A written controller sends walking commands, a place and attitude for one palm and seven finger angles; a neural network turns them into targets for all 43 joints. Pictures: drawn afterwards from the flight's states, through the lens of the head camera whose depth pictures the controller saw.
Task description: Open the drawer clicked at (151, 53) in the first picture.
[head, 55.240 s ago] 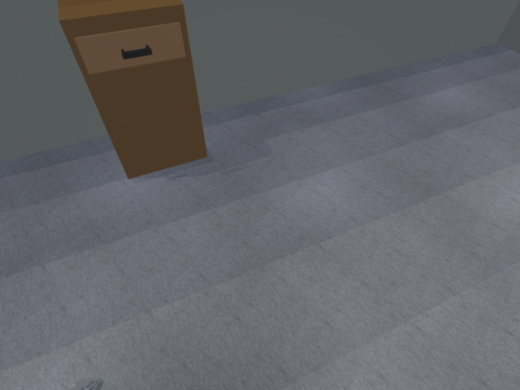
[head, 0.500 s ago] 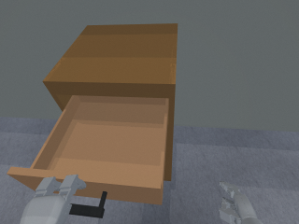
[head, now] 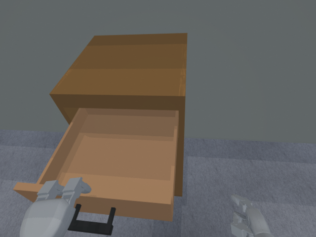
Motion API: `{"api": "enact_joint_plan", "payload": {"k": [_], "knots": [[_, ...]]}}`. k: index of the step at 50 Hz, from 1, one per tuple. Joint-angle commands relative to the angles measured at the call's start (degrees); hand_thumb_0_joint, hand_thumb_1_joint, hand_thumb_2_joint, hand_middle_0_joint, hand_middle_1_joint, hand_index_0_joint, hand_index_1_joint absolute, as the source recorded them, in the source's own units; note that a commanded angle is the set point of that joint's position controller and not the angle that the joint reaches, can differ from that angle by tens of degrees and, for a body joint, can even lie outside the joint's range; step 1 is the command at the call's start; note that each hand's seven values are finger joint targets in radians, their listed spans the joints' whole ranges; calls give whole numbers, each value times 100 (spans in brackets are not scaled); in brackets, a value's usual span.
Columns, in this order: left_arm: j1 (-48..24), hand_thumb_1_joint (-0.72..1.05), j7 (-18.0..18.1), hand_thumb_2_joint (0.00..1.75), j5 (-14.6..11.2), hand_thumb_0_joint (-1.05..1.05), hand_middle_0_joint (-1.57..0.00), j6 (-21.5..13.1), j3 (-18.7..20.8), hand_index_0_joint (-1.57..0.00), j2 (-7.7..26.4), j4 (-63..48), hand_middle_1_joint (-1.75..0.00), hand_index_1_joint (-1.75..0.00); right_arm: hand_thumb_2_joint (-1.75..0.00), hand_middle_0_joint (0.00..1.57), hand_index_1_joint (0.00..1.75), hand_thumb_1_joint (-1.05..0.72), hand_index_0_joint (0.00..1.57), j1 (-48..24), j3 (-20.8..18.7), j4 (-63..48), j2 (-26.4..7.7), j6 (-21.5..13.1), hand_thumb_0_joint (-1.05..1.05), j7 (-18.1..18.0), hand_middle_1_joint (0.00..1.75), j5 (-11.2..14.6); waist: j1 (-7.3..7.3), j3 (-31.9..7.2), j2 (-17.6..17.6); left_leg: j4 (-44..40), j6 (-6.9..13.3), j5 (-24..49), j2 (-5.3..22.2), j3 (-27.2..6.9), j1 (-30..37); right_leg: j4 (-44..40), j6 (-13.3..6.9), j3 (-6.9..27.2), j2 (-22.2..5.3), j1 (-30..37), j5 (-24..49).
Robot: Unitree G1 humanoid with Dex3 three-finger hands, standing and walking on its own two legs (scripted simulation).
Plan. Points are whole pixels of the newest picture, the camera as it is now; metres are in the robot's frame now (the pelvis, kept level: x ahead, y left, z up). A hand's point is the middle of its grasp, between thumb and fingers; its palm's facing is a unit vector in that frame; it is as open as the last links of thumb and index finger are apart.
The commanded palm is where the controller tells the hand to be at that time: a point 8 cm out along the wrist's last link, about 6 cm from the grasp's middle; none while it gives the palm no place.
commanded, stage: lift the hand off the handle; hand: left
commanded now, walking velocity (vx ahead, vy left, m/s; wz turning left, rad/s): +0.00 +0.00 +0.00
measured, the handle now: (92, 218) +0.18 +0.21 -0.05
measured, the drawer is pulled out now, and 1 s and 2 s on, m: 0.30 0.30 0.30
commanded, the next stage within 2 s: draw the hand back to the body in 0.62 s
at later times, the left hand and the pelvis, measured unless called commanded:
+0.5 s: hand (60, 213) +0.15 +0.22 +0.09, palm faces +0.04 -0.16 -0.99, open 13.9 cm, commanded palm +0.11 +0.21 +0.15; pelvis +0.01 +0.00 +0.02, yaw +0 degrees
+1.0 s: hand (48, 209) +0.15 +0.23 +0.11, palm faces +0.07 -0.13 -0.99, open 13.9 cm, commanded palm +0.12 +0.22 +0.17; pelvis +0.00 +0.01 +0.02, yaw +0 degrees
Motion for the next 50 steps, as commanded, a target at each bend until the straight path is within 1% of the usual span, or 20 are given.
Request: {"api": "enact_joint_plan", "payload": {"k": [1, 3, 8, 17, 19, 20, 24, 25, 29, 30, 34, 35, 39, 40, 43, 44, 45, 46, 49, 50], "knots": [[-134, -50, 110, 30, -66, 0, -30, -23, 562, -30, 710, -1257, -120, -120, -90, 20, 30, -90, 20, -738, -186, -1002, -464, -362, 0, -39, 30, 34, -101, -265, -445, -696, 151, 1400, -39, -253, 1091, -1236, -199, 214, -74, -250, 1077], [-202, -50, 6, 30, -130, 0, -30, 22, 348, -30, 544, -1359, -120, -120, -90, 20, 30, -90, 20, -800, -189, -1027, -462, -376, 0, -63, 30, 71, -114, -217, -377, -773, 166, 1422, -22, -270, 1143, -1319, -205, 222, -81, -127, 1116], [270, -50, -58, 30, -103, 0, -30, 23, 650, -30, 795, -1382, -120, -120, -90, 20, 30, -90, 20, -819, -156, -1041, -451, -401, 0, -33, 30, 114, 60, -274, -415, -847, 108, 1943, 6, -225, 1204, -1304, -207, 284, -69, 224, 1755], [210, -50, -146, 30, -206, 0, -30, 105, 590, -30, 705, -1736, -120, -120, -90, 20, 30, -90, 20, -805, -183, -1053, -474, -378, 0, 4, 30, 103, -2, -217, -411, -965, 145, 1961, 58, -224, 1423, -1434, -146, 148, -106, 344, 1757], [198, -50, -200, 30, -217, 0, -30, 126, 815, -30, 928, -1742, -120, -120, -90, 20, 30, -90, 20, -771, -163, -1034, -482, -393, 0, 11, 30, 88, 30, -337, -571, -966, 132, 2021, 38, -219, 1539, -1505, -148, 267, -104, 305, 1741], [398, -50, -223, 30, -282, 0, -30, 122, 654, -30, 725, -1728, -120, -120, -90, 20, 30, -90, 20, -824, -178, -1023, -467, -382, 0, -35, 30, 152, 22, -140, -473, -1033, 154, 1995, 68, -182, 1440, -1524, -127, 167, -110, 501, 1915], [178, -50, -325, 30, -255, 0, -30, 156, 722, -30, 919, -1964, -120, -120, -90, 20, 30, -90, 20, -790, -128, -1044, -506, -387, 0, 15, 30, 97, 28, -259, -499, -1053, 128, 2188, 56, -214, 1664, -1605, -118, 275, -139, 391, 1856], [275, -50, -341, 30, -302, 0, -30, 138, 605, -30, 760, -1978, -120, -120, -90, 20, 30, -90, 20, -841, -161, -1030, -491, -386, 0, -29, 30, 150, 32, -42, -408, -1134, 144, 2083, 106, -196, 1568, -1632, -114, 189, -134, 518, 1851], [336, -50, -405, 30, -225, 0, -30, 158, 660, -30, 858, -1954, -120, -120, -90, 20, 30, -90, 20, -776, -114, -1064, -500, -400, 0, 50, 30, 110, 71, -157, -520, -1122, 111, 2232, 88, -231, 1697, -1635, -116, 219, -123, 364, 1707], [430, -50, -401, 30, -290, 0, -30, 142, 554, -30, 694, -1917, -120, -120, -90, 20, 30, -90, 20, -842, -150, -1064, -483, -392, 0, 11, 30, 167, 55, 111, -506, -1192, 128, 2066, 127, -198, 1544, -1657, -102, 122, -132, 494, 1734], [193, -50, -367, 30, -167, 0, -30, 136, 775, -30, 938, -1978, -120, -120, -90, 20, 30, -90, 20, -786, -108, -1095, -503, -390, 0, 39, 30, 93, 98, -111, -470, -1178, 94, 1966, 84, -225, 1703, -1687, -148, 246, -116, 297, 1388], [156, -50, -369, 30, -223, 0, -30, 119, 575, -30, 712, -1981, -120, -120, -90, 20, 30, -90, 20, -833, -148, -1074, -490, -369, 0, -5, 30, 147, 37, 93, -384, -1224, 118, 1834, 115, -202, 1608, -1703, -133, 148, -116, 381, 1406], [112, -50, -337, 30, -195, 0, -30, 110, 854, -30, 1031, -2164, -120, -120, -90, 20, 30, -90, 20, -779, -107, -1082, -511, -408, 0, 6, 30, 85, 113, -332, -322, -1169, 82, 2047, 76, -244, 1848, -1696, -174, 293, -131, 358, 1417], [242, -50, -345, 30, -273, 0, -30, 111, 723, -30, 833, -2138, -120, -120, -90, 20, 30, -90, 20, -863, -143, -1065, -496, -395, 0, -39, 30, 156, 105, -47, -214, -1252, 103, 2032, 127, -214, 1689, -1698, -154, 142, -135, 549, 1591], [173, -50, -394, 30, -316, 0, -30, 202, 882, -30, 925, -2075, -120, -120, -90, 20, 30, -90, 20, -999, -138, -1047, -515, -384, 0, -39, 30, 180, 106, 62, -311, -1307, 82, 2046, 119, -262, 1670, -1776, -159, 259, -106, 547, 1638], [81, -50, -427, 30, -260, 0, -30, 219, 907, -30, 1038, -2090, -120, -120, -90, 20, 30, -90, 20, -868, -96, -1035, -529, -369, 0, -7, 30, 129, 107, -164, -385, -1309, 90, 2075, 118, -243, 1782, -1737, -125, 155, -134, 513, 1516], [86, -50, -458, 30, -350, 0, -30, 249, 779, -30, 874, -2052, -120, -120, -90, 20, 30, -90, 20, -937, -133, -1017, -503, -352, 0, -57, 30, 199, 58, 148, -374, -1394, 112, 1884, 149, -214, 1626, -1786, -93, 34, -147, 625, 1508], [-103, -50, -514, 30, -334, 0, -30, 258, 969, -30, 1098, -1990, -120, -120, -90, 20, 30, -90, 20, -918, -114, -987, -529, -351, 0, -60, 30, 167, 82, 146, -518, -1424, 108, 1824, 115, -226, 1645, -1851, -90, 76, -146, 558, 1426], [-93, -50, -617, 30, -350, 0, -30, 320, 1053, -30, 1177, -1971, -120, -120, -90, 20, 30, -90, 20, -936, -64, -988, -537, -365, 0, -100, 30, 189, 135, 13, -351, -1529, 107, 1848, 115, -211, 1768, -1901, -85, 63, -160, 726, 1380], [-109, -50, -669, 30, -459, 0, -30, 332, 876, -30, 976, -2012, -120, -120, -90, 20, 30, -90, 20, -975, -97, -976, -526, -350, 0, -148, 30, 236, 81, 193, -403, -1613, 124, 1758, 141, -195, 1681, -1953, -57, -37, -171, 879, 1433]]}}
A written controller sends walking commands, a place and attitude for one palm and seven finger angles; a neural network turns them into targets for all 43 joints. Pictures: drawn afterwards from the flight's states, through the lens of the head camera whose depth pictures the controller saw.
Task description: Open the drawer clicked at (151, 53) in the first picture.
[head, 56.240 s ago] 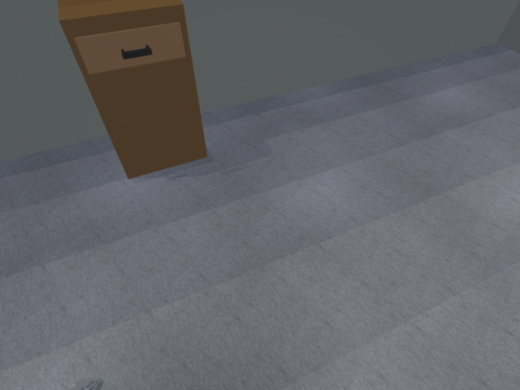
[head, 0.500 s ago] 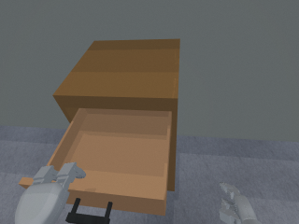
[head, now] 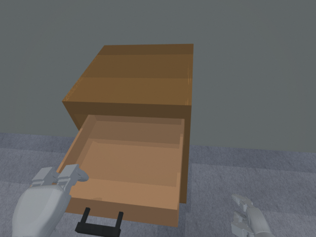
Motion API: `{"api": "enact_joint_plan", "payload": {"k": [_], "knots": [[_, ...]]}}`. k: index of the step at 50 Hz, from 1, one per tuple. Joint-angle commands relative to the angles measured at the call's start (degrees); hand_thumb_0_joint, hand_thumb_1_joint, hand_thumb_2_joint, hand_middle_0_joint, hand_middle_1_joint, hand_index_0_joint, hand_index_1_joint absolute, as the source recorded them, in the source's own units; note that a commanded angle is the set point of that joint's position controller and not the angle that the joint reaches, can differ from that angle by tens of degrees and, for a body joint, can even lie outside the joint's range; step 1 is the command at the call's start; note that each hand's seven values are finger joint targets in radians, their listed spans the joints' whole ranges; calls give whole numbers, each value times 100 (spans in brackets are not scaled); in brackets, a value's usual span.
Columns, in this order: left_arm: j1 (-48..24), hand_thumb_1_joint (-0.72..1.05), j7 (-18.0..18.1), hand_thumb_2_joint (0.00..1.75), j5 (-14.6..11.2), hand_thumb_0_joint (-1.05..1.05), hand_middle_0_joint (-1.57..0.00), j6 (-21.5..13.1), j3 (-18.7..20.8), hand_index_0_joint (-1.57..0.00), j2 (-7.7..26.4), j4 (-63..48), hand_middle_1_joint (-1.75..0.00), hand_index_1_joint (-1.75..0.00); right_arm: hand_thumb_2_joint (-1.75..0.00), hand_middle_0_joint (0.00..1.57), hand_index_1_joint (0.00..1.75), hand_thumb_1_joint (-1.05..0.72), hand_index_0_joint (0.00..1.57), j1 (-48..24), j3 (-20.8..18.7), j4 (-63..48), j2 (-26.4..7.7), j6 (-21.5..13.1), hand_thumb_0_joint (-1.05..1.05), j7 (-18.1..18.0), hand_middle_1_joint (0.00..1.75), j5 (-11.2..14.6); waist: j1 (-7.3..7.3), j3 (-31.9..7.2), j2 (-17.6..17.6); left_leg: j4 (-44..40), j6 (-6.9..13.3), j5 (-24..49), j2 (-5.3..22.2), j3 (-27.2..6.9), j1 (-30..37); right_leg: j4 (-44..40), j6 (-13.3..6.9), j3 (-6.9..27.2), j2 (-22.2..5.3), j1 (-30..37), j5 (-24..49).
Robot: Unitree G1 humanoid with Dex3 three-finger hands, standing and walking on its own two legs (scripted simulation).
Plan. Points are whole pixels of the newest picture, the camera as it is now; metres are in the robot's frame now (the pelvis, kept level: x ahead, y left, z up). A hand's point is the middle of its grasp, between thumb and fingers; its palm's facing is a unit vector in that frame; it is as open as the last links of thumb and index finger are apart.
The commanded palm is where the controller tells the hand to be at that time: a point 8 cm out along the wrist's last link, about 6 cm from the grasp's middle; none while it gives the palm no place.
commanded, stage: draw the hand back to the body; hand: left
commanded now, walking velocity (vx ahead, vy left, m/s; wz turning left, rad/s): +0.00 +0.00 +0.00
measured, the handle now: (100, 221) +0.17 +0.20 -0.07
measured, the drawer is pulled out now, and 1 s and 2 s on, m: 0.30 0.30 0.30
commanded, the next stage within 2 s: step back with the hand held close in 1.32 s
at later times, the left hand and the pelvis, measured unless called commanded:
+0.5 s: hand (63, 193) +0.16 +0.21 +0.13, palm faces +0.31 -0.85 -0.44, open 13.6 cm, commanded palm +0.12 +0.25 +0.17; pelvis +0.01 +0.00 +0.02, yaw +3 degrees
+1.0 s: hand (44, 170) +0.18 +0.23 +0.18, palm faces +0.44 -0.80 -0.42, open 9.7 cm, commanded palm +0.13 +0.27 +0.20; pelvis +0.02 -0.01 +0.03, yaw +3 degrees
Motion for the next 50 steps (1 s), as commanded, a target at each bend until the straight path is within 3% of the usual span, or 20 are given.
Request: {"api": "enact_joint_plan", "payload": {"k": [1, 8, 9, 10, 13, 14, 16, 17, 19, 20, 21, 22, 23, 27, 33, 36, 38, 42, 46, 50], "knots": [[-201, -50, 57, 30, -60, 0, -30, -2, 751, -30, 900, -1129, -120, -120, -90, 20, 30, -90, 20, -899, -166, -1053, -479, -326, 0, -89, 30, 58, -20, -139, -521, -707, 69, 1384, 148, -211, 769, -1016, -132, -22, -150, -239, 936], [-236, -50, -122, 30, -215, 0, -30, -66, 952, -30, 974, -1197, -120, -120, -90, 20, 30, -90, 20, -996, -161, -1024, -513, -347, 0, -212, 30, 79, -15, 26, -324, -875, 63, 1529, 155, -237, 936, -1276, -146, 71, -134, 28, 1155], [-333, -50, -140, 30, -142, 0, -30, -108, 1068, -30, 1138, -1180, -120, -120, -90, 20, 30, -90, 20, -873, -111, -981, -527, -340, 0, -188, 30, 30, 7, -161, -361, -888, 59, 1645, 152, -218, 1028, -1221, -127, -63, -169, 40, 1129], [-223, -50, -145, 30, -241, 0, -30, -114, 980, -30, 1006, -1191, -120, -120, -90, 20, 30, -90, 20, -900, -164, -989, -520, -329, 0, -225, 30, 65, -8, -56, -442, -921, 72, 1588, 169, -206, 974, -1262, -107, -91, -168, 135, 1190], [-166, -50, -170, 30, -277, 0, -30, -139, 1255, -30, 1156, -1194, -120, -120, -90, 20, 30, -90, 20, -1020, -179, -983, -547, -333, 0, -257, 30, 85, 42, -45, -294, -962, 49, 1694, 148, -233, 1057, -1368, -144, 58, -139, 229, 1364], [-235, -50, -186, 30, -239, 0, -30, -165, 1348, -30, 1298, -1185, -120, -120, -90, 20, 30, -90, 20, -887, -123, -962, -550, -319, 0, -244, 30, 41, 54, -286, -388, -959, 56, 1851, 146, -194, 1150, -1298, -105, -109, -195, 287, 1424], [-242, -50, -235, 30, -304, 0, -30, -191, 1321, -30, 1243, -1162, -120, -120, -90, 20, 30, -90, 20, -954, -155, -952, -571, -278, 0, -261, 30, 50, 44, -49, -354, -1009, 52, 1893, 151, -189, 1092, -1350, -88, -153, -193, 278, 1499], [-137, -47, -516, 32, -4541, 0, -30, -312, 484, -30, -1308, -881, -118, -118, -90, 20, 30, -90, 20, -624, -138, -988, -54, -718, 0, -457, 30, 240, -668, 401, -627, -1211, 182, 1704, 318, -425, 1767, -1227, -111, -492, -119, 712, 1293], [-93, -40, -560, 34, -4989, 0, -29, -566, 1135, -29, -344, -1034, -113, -113, -90, 20, 30, -90, 20, -532, -96, -773, -243, -1106, 0, -750, 30, 218, -403, 119, -910, -1458, 136, 1978, 359, -486, 1812, -1395, -62, -512, -177, 900, 1184], [-427, -36, -530, 36, -5128, 0, -29, -654, 1172, -29, -171, -1570, -111, -111, -90, 20, 30, -90, 20, -645, -57, -767, -243, -1239, 0, -847, 30, 184, -396, 89, -686, -1513, 118, 1978, 306, -465, 1766, -1463, -46, -480, -249, 1084, 1338], [-739, -32, -464, 37, -5125, 0, -29, -757, 1433, -29, 115, -1725, -109, -109, -90, 20, 30, -90, 20, -591, -32, -658, -275, -1363, 0, -922, 30, 129, -351, 21, -524, -1537, 109, 1960, 225, -408, 1792, -1574, -60, -453, -264, 1147, 1460], [-714, -29, -428, 39, -5193, 0, -29, -781, 1441, -29, 96, -1677, -107, -107, -90, 20, 30, -90, 20, -622, -22, -568, -214, -1480, 0, -979, 30, 115, -355, 232, -569, -1576, 80, 1914, 234, -421, 1692, -1633, -75, -461, -292, 1165, 1479], [-800, -26, -412, 40, -5200, 0, -28, -804, 1579, -28, 189, -1712, -104, -104, -90, 20, 30, -90, 20, -710, -3, -468, -228, -1582, 0, -1004, 30, 112, -317, 399, -137, -1608, 49, 1835, 199, -395, 1676, -1776, -114, -391, -270, 1120, 1416], [-844, -12, -485, 47, -5321, 0, -27, -863, 1532, -27, -61, -1320, -95, -95, -90, 20, 30, -90, 20, -697, 42, -259, -185, -1755, 0, -971, 30, 105, -322, 740, -1, -1806, -24, 1914, 193, -409, 1601, -1893, -153, -450, -286, 1248, 1530], [-855, 9, -638, 55, -5438, 0, -26, -880, 1757, -26, -73, -1163, -82, -82, -90, 20, 30, -90, 20, -818, -22, -104, -260, -1759, 0, -858, 30, 84, -289, 478, -84, -1878, -45, 2373, 183, -389, 1770, -1980, -148, -429, -233, 1548, 2009], [-810, 20, -672, 60, -5476, 0, -25, -877, 1855, -25, -37, -1133, -75, -75, -90, 20, 30, -90, 20, -816, -69, -92, -279, -1686, 0, -831, 30, 84, -290, 272, -409, -1865, -16, 2622, 191, -331, 1889, -1953, -104, -444, -238, 1663, 2326], [-976, 27, -663, 63, -5478, 0, -25, -878, 2012, -25, 136, -1333, -70, -70, -90, 20, 30, -90, 20, -859, -83, -94, -304, -1684, 0, -836, 30, 91, -286, 155, -219, -1842, -20, 2782, 165, -316, 1977, -1998, -105, -410, -243, 1721, 2460], [-1000, 41, -659, 69, -5529, 0, -24, -834, 2119, -24, 134, -1046, -62, -62, -90, 20, 30, -90, 20, -870, -109, -65, -291, -1572, 0, -858, 30, 109, -299, 286, -565, -1872, 11, 2628, 165, -266, 1969, -2051, -66, -409, -268, 1666, 2490], [-1253, 55, -640, 75, -5543, 0, -22, -853, 2206, -22, 175, -1004, -52, -52, -90, 20, 30, -90, 20, -867, -110, -26, -307, -1532, 0, -889, 30, 111, -313, 320, -281, -1919, 11, 2528, 139, -239, 2068, -2127, -70, -389, -271, 1639, 2358], [-1423, 69, -628, 81, -5575, 0, -22, -878, 2335, -22, 263, -924, -43, -43, -90, 20, 30, -90, 20, -891, -112, -21, -314, -1526, 0, -891, 30, 115, -296, 347, -397, -1967, 22, 2411, 127, -248, 2101, -2201, -61, -377, -270, 1637, 2249]]}}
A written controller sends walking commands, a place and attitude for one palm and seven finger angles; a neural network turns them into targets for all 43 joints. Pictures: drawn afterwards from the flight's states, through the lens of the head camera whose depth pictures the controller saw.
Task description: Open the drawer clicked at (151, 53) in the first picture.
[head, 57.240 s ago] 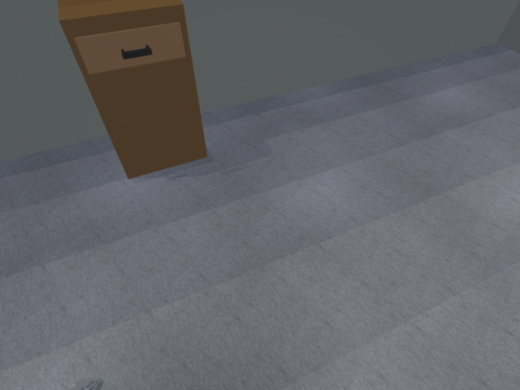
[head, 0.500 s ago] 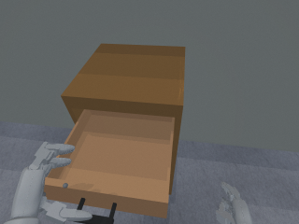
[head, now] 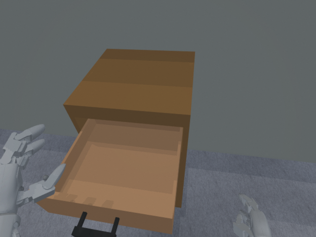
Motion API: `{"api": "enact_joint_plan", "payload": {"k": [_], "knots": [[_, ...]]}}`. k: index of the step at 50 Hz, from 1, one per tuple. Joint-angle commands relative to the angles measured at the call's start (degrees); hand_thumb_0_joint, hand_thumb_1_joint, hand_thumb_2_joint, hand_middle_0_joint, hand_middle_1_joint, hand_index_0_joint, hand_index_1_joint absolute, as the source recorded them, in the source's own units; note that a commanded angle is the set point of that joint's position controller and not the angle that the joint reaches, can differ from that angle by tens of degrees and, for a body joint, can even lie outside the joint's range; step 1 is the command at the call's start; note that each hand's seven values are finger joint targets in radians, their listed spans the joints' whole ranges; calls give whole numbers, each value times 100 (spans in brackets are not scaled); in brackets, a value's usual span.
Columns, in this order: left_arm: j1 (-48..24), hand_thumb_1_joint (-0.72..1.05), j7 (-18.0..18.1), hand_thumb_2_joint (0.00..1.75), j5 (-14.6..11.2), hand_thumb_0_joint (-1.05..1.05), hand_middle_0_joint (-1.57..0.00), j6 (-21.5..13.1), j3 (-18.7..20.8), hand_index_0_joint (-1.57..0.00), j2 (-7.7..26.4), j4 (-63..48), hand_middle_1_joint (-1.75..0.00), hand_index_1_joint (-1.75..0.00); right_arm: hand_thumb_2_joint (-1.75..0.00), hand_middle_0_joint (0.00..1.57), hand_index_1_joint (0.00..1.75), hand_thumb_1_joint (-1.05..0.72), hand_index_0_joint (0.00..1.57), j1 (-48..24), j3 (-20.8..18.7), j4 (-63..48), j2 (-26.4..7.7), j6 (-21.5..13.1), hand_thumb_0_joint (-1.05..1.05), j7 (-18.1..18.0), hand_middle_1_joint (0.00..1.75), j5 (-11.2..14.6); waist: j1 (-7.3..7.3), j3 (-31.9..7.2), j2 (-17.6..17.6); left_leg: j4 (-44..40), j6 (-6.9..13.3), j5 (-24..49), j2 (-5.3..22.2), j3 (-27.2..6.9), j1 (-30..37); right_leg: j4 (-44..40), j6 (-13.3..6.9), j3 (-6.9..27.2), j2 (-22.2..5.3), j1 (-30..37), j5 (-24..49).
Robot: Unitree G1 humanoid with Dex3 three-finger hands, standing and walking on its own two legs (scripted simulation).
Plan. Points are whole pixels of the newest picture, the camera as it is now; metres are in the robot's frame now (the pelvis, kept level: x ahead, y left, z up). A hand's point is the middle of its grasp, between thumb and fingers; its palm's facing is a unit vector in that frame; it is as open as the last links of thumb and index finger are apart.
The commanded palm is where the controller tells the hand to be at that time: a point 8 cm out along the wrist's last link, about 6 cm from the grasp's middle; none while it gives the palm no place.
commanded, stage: draw the hand back to the body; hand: left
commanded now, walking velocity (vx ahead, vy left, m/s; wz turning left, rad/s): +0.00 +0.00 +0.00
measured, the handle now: (97, 226) +0.17 +0.20 -0.10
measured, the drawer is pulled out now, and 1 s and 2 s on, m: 0.30 0.30 0.30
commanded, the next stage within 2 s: step back with the hand held close in 0.32 s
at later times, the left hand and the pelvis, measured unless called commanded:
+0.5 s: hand (47, 173) +0.18 +0.23 +0.16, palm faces +0.39 -0.81 -0.44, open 7.5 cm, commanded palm +0.13 +0.27 +0.17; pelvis +0.00 -0.01 +0.00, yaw +0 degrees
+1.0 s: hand (27, 194) +0.14 +0.25 +0.15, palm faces +0.32 -0.80 -0.51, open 7.4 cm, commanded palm +0.08 +0.29 +0.17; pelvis -0.05 +0.01 -0.01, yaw +0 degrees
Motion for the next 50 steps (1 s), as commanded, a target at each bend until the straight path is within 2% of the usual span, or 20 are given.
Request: {"api": "enact_joint_plan", "payload": {"k": [1, 2, 3, 5, 12, 13, 16, 18, 21, 22, 23, 24, 26, 27, 28, 30, 32, 38, 45, 50], "knots": [[-487, 73, 131, 82, -20, 0, -21, -413, 733, -21, 937, -1142, -41, -41, -90, 20, 30, -90, 20, -775, -157, -962, -464, -312, 0, -36, 30, 13, -49, -355, -227, -239, 125, 1670, 200, 99, 344, -374, 17, -47, -220, -294, 1557], [-441, 76, 130, 84, -23, 0, -21, -418, 737, -21, 933, -1114, -39, -39, -90, 20, 30, -90, 20, -789, -160, -966, -456, -320, 0, -28, 30, 9, -38, -361, -309, -229, 136, 1683, 191, 101, 321, -365, 26, -48, -231, -274, 1602], [-456, 80, 114, 86, -17, 0, -21, -419, 747, -21, 928, -1126, -37, -37, -90, 20, 30, -90, 20, -830, -167, -946, -472, -326, 0, -21, 30, 9, -32, -306, -116, -230, 133, 1693, 168, 121, 335, -445, 11, -12, -215, -304, 1630], [-353, 87, 91, 88, -39, 0, -20, -403, 661, -20, 842, -937, -32, -32, -90, 20, 30, -90, 20, -825, -165, -959, -457, -286, 0, -2, 30, 11, -41, -264, -408, -251, 145, 1653, 186, 112, 280, -407, 41, -33, -234, -279, 1639], [-389, 90, 92, 90, -37, 0, -20, -441, 760, -20, 976, -1109, -30, -30, -90, 20, 30, -90, 20, -837, -171, -992, -441, -267, 0, -11, 30, 11, -25, -365, -186, -238, 150, 1643, 168, 135, 336, -424, 38, 15, -236, -248, 1637], [-505, 90, 96, 90, -36, 0, -20, -450, 844, -20, 1075, -1243, -30, -30, -90, 20, 30, -90, 20, -864, -177, -976, -458, -287, 0, -16, 30, 6, -19, -380, 20, -209, 144, 1677, 141, 163, 390, -512, 27, 59, -225, -280, 1704], [-312, 90, 98, 90, -53, 0, -20, -441, 792, -20, 967, -1017, -30, -30, -90, 20, 30, -90, 20, -838, -186, -963, -431, -262, 0, -23, 30, 3, -36, -385, -350, -216, 162, 1640, 157, 175, 372, -475, 54, 23, -217, -261, 1693], [-461, 90, 89, 90, -38, 0, -20, -455, 783, -20, 992, -1196, -30, -30, -90, 20, 30, -90, 20, -862, -194, -965, -454, -276, 0, -16, 30, 12, -47, -395, -85, -200, 145, 1711, 141, 179, 404, -518, 42, 66, -218, -282, 1755], [-315, 90, 94, 90, -47, 0, -20, -429, 744, -20, 898, -897, -30, -30, -90, 20, 30, -90, 20, -841, -198, -937, -443, -240, 0, -16, 30, 4, -43, -340, -392, -225, 165, 1702, 150, 174, 353, -459, 68, 5, -221, -251, 1765], [-1208, 90, 131, 90, -5, 0, -20, -702, 1486, -20, 1695, -1597, -30, -30, -90, 20, 30, -90, 20, -707, -216, -1180, -584, -79, 0, 32, 30, 40, -277, 441, -365, 6, 237, 1257, 207, -19, -180, -800, 79, 694, -545, -943, 2044], [-1284, 90, 129, 90, 26, 0, -20, -841, 1618, -20, 1793, -1453, -30, -30, -90, 20, 30, -90, 20, -693, -221, -1086, -478, -27, 0, 20, 30, 20, -296, 366, -440, 69, 198, 986, 192, -63, -174, -869, 25, 781, -694, -1021, 2018], [-466, 90, 79, 90, 79, 0, -20, -819, 1163, -20, 1163, -745, -30, -30, -90, 20, 30, -90, 20, -667, -241, -987, -468, 83, 0, 44, 30, -19, -323, 322, -789, 171, 212, 1068, 187, -86, -212, -795, 52, 599, -691, -986, 2002], [2, 90, 38, 90, 92, 0, -20, -818, 899, -20, 908, -845, -30, -30, -90, 20, 30, -90, 20, -724, -323, -1134, -564, 209, 0, 118, 30, 18, -327, -195, -692, 194, 231, 1298, 260, -25, -191, -546, 114, 553, -763, -689, 2164], [207, 90, 49, 90, 89, 0, -20, -826, 943, -20, 929, -923, -30, -30, -90, 20, 30, -90, 20, -734, -360, -1169, -570, 264, 0, 132, 30, 35, -323, -432, -641, 176, 238, 1521, 307, -21, -200, -388, 122, 504, -770, -511, 2344], [219, 90, 52, 90, 91, 0, -20, -866, 964, -20, 1005, -1207, -30, -30, -90, 20, 30, -90, 20, -810, -372, -1234, -595, 276, 0, 133, 30, 38, -313, -595, -381, 146, 237, 1740, 321, 9, -79, -299, 127, 521, -749, -570, 2481], [466, 90, 105, 90, 99, 0, -20, -869, 1047, -20, 1054, -1298, -30, -30, -90, 20, 30, -90, 20, -776, -403, -1301, -572, 360, 0, 144, 30, 52, -329, -853, -416, 94, 237, 2087, 415, -70, -213, -71, 133, 360, -687, -358, 2368], [583, 90, 161, 90, 99, 0, -20, -887, 1224, -20, 1223, -1520, -30, -30, -90, 20, 30, -90, 20, -794, -435, -1358, -554, 410, 0, 123, 30, 62, -332, -987, -456, 131, 237, 2403, 480, -137, -320, 86, 131, 315, -658, -285, 2513], [748, 90, 260, 90, 61, 0, -20, -906, 1446, -20, 1446, -1960, -30, -30, -90, 20, 30, -90, 20, -779, -451, -1422, -550, 412, 0, 53, 30, 59, -302, -1149, -6, 42, 246, 2691, 685, -371, -573, 484, 132, 241, -520, -335, 2191], [760, 90, 303, 90, 69, 0, -20, -941, 1318, -20, 1231, -1938, -30, -30, -90, 20, 30, -90, 20, -666, -452, -1373, -543, 248, 0, 72, 30, 38, -337, -878, 39, -246, 356, 1694, 943, -612, -1457, 892, 132, 233, -439, -324, 1136], [562, 90, 335, 90, 102, 0, -20, -1030, 1317, -20, 1222, -1976, -30, -30, -90, 20, 30, -90, 20, -606, -415, -1361, -555, 116, 0, 73, 30, 38, -379, -584, -33, -278, 373, -37, 858, -656, -2271, 807, 79, 475, -505, -320, 809]]}}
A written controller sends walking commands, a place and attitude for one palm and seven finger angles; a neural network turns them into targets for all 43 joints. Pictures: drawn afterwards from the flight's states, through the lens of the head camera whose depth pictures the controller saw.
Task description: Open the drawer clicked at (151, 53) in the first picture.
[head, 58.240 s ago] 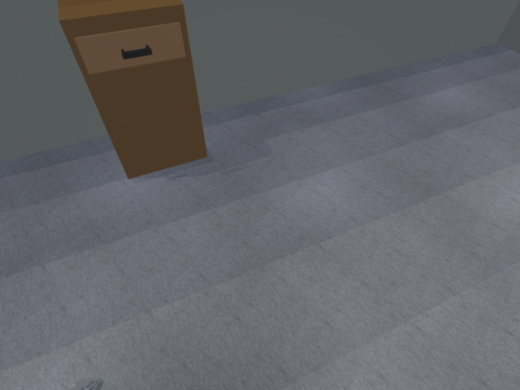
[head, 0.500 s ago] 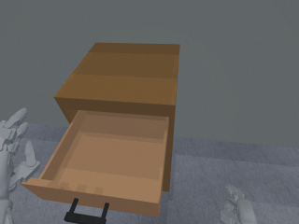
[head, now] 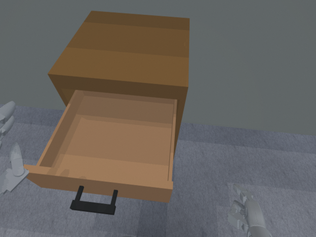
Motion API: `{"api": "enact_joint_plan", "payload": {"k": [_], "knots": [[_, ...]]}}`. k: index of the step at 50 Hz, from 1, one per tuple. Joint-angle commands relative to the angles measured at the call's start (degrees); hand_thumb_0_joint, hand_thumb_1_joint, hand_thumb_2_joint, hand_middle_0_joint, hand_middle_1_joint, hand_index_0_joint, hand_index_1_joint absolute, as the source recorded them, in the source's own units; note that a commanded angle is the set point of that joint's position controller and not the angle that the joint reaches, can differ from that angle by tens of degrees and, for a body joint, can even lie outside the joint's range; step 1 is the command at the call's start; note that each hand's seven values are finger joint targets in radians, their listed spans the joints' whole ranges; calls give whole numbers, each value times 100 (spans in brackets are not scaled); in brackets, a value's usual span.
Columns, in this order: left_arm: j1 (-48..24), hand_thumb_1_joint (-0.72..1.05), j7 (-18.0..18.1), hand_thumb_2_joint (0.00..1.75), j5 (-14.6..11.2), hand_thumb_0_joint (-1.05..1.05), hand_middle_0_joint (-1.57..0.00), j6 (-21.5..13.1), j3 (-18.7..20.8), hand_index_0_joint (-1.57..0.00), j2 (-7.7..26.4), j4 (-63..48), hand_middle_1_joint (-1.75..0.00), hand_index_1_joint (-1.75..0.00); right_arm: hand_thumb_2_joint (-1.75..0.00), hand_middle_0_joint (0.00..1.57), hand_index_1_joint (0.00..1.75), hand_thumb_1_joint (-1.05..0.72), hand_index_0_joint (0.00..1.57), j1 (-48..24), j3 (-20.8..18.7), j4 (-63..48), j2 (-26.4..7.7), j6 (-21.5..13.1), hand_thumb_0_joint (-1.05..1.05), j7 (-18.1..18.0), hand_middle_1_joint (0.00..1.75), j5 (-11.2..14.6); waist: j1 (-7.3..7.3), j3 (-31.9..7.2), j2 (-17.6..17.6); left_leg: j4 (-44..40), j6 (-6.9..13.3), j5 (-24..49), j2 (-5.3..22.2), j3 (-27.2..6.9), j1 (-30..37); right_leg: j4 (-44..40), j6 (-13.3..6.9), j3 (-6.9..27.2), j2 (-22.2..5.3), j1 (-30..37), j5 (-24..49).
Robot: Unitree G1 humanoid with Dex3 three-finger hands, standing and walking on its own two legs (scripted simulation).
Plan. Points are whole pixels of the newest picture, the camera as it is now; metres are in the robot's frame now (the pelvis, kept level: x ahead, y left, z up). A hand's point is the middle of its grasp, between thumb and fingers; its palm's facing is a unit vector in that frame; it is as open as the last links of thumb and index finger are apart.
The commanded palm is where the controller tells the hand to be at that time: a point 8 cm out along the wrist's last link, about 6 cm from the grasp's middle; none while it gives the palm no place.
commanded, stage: step back with the hand held close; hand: left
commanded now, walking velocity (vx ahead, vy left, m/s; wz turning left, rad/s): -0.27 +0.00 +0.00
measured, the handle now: (95, 199) +0.22 +0.19 -0.09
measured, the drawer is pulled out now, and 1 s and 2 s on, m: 0.30 0.30 0.30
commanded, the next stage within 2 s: stop stepping back and stand still in 0.84 s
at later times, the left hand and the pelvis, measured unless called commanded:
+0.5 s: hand (31, 192) +0.16 +0.21 +0.16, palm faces +0.27 -0.82 -0.51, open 7.4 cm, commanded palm +0.09 +0.26 +0.18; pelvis -0.05 -0.01 +0.00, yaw -3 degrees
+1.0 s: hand out of the picture +0.03 +0.17 +0.17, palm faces +0.29 -0.82 -0.50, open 7.4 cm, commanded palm -0.03 +0.23 +0.18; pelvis -0.16 -0.05 +0.00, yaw -1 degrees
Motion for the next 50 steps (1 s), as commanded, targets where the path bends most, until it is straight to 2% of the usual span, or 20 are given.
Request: {"api": "enact_joint_plan", "payload": {"k": [1, 8, 11, 13, 14, 20, 24, 25, 26, 28, 30, 34, 36, 37, 38, 40, 42, 44, 47, 50], "knots": [[53, 90, 172, 90, 33, 0, -20, -448, 635, -20, 705, -1156, -30, -30, -90, 20, 30, -90, 20, -357, -288, -883, -790, -407, 0, -54, 30, 15, -79, -867, 317, -789, 225, -563, 886, -734, -898, -123, -81, 510, -419, 1083, 589], [-97, 90, 255, 90, 26, 0, -20, -612, 661, -20, 841, -1242, -30, -30, -90, 20, 30, -90, 20, -262, -335, -699, -805, -489, 0, -59, 30, -28, -172, -761, -122, 316, -17, -738, 384, -432, 282, -1202, -458, 1108, -981, -543, -427], [-61, 90, 284, 90, 48, 0, -20, -657, 657, -20, 816, -1244, -30, -30, -90, 20, 30, -90, 20, -361, -266, -764, -789, -514, 0, -92, 30, -39, -147, -584, 337, -629, 101, -906, 778, -873, -202, -684, -198, 570, -507, -246, -669], [-119, 90, 298, 90, 128, 0, -20, -670, 848, -20, 936, -1313, -30, -30, -90, 20, 30, -90, 20, -531, -255, -826, -830, -583, 0, -127, 30, -29, -83, -668, 1282, -1737, 406, -1141, 1477, -1564, -1411, 742, 30, 144, 47, 1010, -182], [-73, 90, 282, 90, 149, 0, -20, -693, 827, -20, 847, -1280, -30, -30, -90, 20, 30, -90, 20, -424, -249, -801, -746, -618, 0, -131, 30, -67, -63, -785, 1326, -1852, 487, -969, 1657, -1697, -1537, 1226, 35, 131, 86, 1176, -386], [212, 90, 147, 90, -7, 0, -20, -712, 601, -20, 674, -1378, -30, -30, -90, 20, 30, -90, 20, -203, -294, -435, -800, -815, 0, 28, 30, -159, -12, -1273, 915, -783, 564, 2973, 1666, -1281, 709, 218, 38, 116, 63, 281, -672], [165, 90, 16, 90, -41, 0, -20, -731, 678, -20, 774, -1482, -30, -30, -90, 20, 30, -90, 20, -306, -265, -385, -850, -768, 0, 123, 30, -156, 26, -1594, 1088, -428, 384, 3559, 1522, -965, 1257, -636, 28, 41, 76, 606, 155], [209, 90, 13, 90, -44, 0, -20, -731, 732, -20, 831, -1527, -30, -30, -90, 20, 30, -90, 20, -359, -270, -447, -845, -706, 0, 136, 30, -114, 38, -1839, 947, -96, 282, 3693, 1386, -681, 1400, -859, 56, 100, -35, 786, 1117], [320, 90, -32, 90, -69, 0, -20, -673, 750, -20, 814, -1332, -30, -30, -90, 20, 30, -90, 20, -399, -328, -517, -797, -649, 0, 144, 30, -27, 36, -1979, 260, 246, 88, 3120, 1071, -350, 1286, -872, 94, 129, -184, 917, 1948], [455, 90, -4, 90, -109, 0, -20, -646, 988, -20, 1077, -1180, -30, -30, -90, 20, 30, -90, 20, -486, -396, -636, -734, -517, 0, 95, 30, 121, -76, -1895, -1005, 1310, -197, 671, 368, 165, 698, -987, -348, 836, -1258, 594, 3558], [555, 90, 61, 90, -128, 0, -20, -597, 934, -20, 949, -894, -30, -30, -90, 20, 30, -90, 20, -738, -321, -701, -541, -411, 0, 27, 30, 128, -73, -1242, -1009, 2560, -237, -1412, 74, -220, -652, -959, -800, 1159, -1931, 565, 4240], [460, 90, 206, 90, 39, 0, -20, -442, 880, -20, 859, -810, -30, -30, -90, 20, 30, -90, 20, -809, -89, -631, -442, -257, 0, -206, 30, -1, -141, -1075, -700, 599, -250, -1060, 222, -56, -840, -376, -562, 672, -1405, 1481, 5393], [280, 90, 210, 90, 18, 0, -20, -428, 673, -20, 808, -1115, -30, -30, -90, 20, 30, -90, 20, -607, -172, -581, -549, -215, 0, -242, 30, -12, -207, -1208, -409, -758, -169, 714, 328, 110, -124, 99, -195, 323, -1037, 1562, 5027], [136, 90, 200, 90, 2, 0, -20, -466, 648, -20, 881, -1332, -30, -30, -90, 20, 30, -90, 20, -551, -256, -610, -655, -249, 0, -225, 30, 14, -184, -1320, -22, -1053, 8, 2806, 794, -181, 402, 387, 101, 108, -691, 1288, 4067], [94, 90, 178, 90, 52, 0, -20, -474, 671, -20, 965, -1467, -30, -30, -90, 20, 30, -90, 20, -573, -368, -660, -710, -300, 0, -179, 30, 72, -93, -1520, 506, -836, 162, 4298, 1366, -449, 1217, 677, 182, 60, -393, 623, 2044], [351, 90, 104, 90, -30, 0, -20, -577, 574, -20, 832, -1607, -30, -30, -90, 20, 30, -90, 20, -433, -383, -690, -659, -566, 0, -18, 30, -38, -32, -1685, 1510, -791, 563, 5200, 1986, -1039, 1430, 1382, 78, 185, -164, -127, -1023], [303, 90, 127, 90, -16, 0, -20, -556, 640, -20, 820, -1831, -30, -30, -90, 20, 30, -90, 20, -275, -344, -510, -659, -714, 0, 16, 30, -157, -41, -1449, 1367, -880, 745, 4737, 2075, -1095, 1026, 1829, 76, 292, -98, -173, -1321], [267, 90, 153, 90, -1, 0, -20, -553, 608, -20, 723, -1847, -30, -30, -90, 20, 30, -90, 20, -224, -383, -392, -719, -804, 0, 52, 30, -116, -34, -1471, 1184, -750, 634, 4556, 1912, -827, 1303, 1495, 79, 129, -71, -234, -1100], [232, 90, 107, 90, -66, 0, -20, -553, 630, -20, 660, -1508, -30, -30, -90, 20, 30, -90, 20, -334, -353, -386, -783, -845, 0, 103, 30, -136, -49, -1103, 1291, -953, 546, 3121, 1875, -818, 551, 920, 81, 89, -105, 256, -889], [390, 90, 104, 90, -80, 0, -20, -424, 647, -20, 642, -1133, -30, -30, -90, 20, 30, -90, 20, -288, -275, -594, -814, -767, 0, 116, 30, 22, -26, -868, 830, -576, 190, -573, 1179, -293, -273, -706, 132, -177, -203, 1176, -13]]}}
